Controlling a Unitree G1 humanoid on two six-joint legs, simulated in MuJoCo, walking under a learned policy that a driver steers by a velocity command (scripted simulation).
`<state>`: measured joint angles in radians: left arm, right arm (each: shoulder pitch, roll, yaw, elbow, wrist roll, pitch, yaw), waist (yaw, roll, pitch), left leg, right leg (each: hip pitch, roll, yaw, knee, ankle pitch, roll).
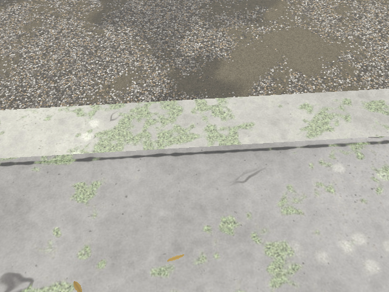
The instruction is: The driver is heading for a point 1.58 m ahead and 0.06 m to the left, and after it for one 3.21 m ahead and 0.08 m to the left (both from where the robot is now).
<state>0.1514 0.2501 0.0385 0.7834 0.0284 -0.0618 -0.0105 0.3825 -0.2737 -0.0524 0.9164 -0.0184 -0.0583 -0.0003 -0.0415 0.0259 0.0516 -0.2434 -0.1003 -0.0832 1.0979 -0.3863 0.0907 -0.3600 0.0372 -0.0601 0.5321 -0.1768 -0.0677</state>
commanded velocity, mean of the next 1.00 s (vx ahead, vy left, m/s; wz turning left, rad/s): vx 0.50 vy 0.00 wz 0.03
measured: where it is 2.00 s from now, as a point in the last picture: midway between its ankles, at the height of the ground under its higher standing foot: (197, 161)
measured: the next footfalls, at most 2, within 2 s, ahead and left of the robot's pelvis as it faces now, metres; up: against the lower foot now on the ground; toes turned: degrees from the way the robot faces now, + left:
left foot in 0.42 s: +0.37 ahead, +0.12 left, +0.00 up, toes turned +3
right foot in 0.98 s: +0.67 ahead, -0.07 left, +0.00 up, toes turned -4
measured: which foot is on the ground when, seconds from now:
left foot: up 0.00-0.40, down 0.42-0.98, up 1.00-1.00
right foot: down 0.00-0.44, up 0.46-0.96, down 0.98-1.00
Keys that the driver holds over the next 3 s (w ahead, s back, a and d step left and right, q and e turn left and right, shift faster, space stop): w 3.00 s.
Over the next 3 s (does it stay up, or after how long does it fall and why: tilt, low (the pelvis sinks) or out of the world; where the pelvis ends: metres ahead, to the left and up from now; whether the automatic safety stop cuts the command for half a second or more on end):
stays up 1.16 0.00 0.00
